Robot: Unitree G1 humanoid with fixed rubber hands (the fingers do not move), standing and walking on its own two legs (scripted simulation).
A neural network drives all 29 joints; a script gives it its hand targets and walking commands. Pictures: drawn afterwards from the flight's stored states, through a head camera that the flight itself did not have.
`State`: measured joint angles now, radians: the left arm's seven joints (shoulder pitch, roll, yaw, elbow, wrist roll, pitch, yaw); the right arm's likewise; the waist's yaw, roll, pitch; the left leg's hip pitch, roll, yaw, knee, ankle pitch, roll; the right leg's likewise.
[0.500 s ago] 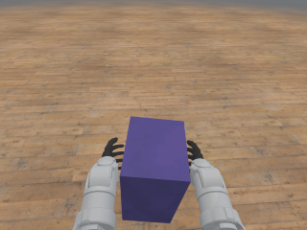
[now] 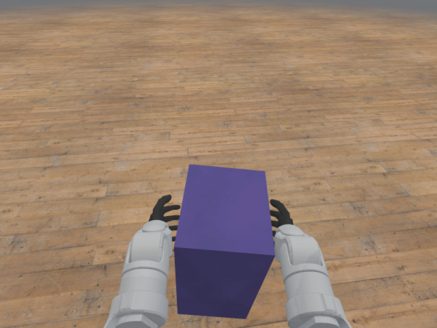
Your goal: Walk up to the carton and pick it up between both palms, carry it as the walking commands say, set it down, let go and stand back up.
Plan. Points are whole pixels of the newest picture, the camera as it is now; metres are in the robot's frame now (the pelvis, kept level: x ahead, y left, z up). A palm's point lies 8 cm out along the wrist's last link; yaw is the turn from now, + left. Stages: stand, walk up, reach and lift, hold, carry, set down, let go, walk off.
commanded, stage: reach and lift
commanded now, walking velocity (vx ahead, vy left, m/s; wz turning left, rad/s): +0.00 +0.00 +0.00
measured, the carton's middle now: (219, 246) +0.32 +0.01 -0.01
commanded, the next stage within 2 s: hold in 0.64 s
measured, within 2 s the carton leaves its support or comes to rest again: neither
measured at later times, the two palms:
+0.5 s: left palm (156, 229) +0.31 +0.12 +0.06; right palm (284, 234) +0.31 -0.12 +0.05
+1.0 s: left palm (153, 237) +0.30 +0.13 +0.06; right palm (284, 239) +0.29 -0.12 +0.06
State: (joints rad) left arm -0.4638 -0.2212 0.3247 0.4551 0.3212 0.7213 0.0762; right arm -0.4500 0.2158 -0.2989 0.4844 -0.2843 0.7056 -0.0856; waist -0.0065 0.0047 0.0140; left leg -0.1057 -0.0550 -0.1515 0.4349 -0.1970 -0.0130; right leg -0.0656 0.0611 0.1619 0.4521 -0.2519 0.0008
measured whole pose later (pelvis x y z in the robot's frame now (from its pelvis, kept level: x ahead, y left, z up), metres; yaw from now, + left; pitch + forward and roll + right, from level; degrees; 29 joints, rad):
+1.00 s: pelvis -0.01 +0.00 +0.00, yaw +0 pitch -8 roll +0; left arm -0.44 -0.21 0.29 0.44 0.32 0.75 0.07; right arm -0.44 0.21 -0.27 0.47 -0.30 0.75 -0.07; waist -0.01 -0.01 -0.01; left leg -0.12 -0.06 -0.14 0.44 -0.19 -0.01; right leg -0.08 0.05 0.15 0.46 -0.24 0.01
